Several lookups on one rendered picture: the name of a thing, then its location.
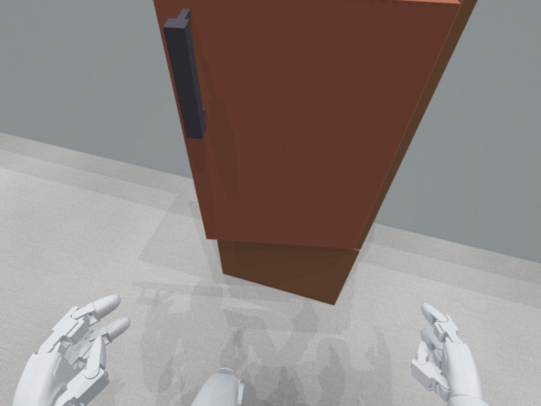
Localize left robot hand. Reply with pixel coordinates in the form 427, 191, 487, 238
12, 294, 131, 406

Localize right robot hand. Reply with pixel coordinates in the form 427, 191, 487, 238
412, 303, 483, 403

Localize left robot shin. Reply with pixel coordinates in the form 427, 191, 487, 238
217, 368, 234, 376

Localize cupboard door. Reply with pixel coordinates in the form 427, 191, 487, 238
153, 0, 461, 249

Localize handle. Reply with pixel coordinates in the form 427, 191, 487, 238
163, 8, 206, 139

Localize robot left thigh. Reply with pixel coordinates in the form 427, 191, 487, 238
190, 373, 244, 406

